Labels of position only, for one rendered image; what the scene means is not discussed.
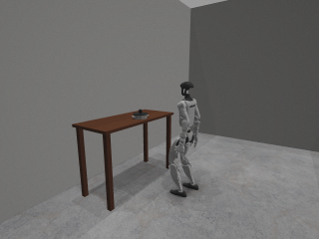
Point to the right robot upper arm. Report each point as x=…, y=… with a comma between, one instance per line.
x=196, y=111

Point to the right robot forearm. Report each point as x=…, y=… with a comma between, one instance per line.
x=196, y=127

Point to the left robot upper arm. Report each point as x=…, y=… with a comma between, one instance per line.
x=182, y=109

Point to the left robot forearm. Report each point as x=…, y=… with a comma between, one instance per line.
x=184, y=130

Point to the lid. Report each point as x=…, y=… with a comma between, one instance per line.
x=140, y=114

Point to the table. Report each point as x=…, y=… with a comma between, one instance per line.
x=108, y=125

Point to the robot right foot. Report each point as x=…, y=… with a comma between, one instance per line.
x=188, y=185

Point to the robot left thigh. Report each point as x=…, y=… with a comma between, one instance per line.
x=172, y=151

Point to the pot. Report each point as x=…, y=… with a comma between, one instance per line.
x=140, y=117

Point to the left robot hand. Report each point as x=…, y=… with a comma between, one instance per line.
x=179, y=149

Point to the right robot hand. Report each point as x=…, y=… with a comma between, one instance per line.
x=194, y=141

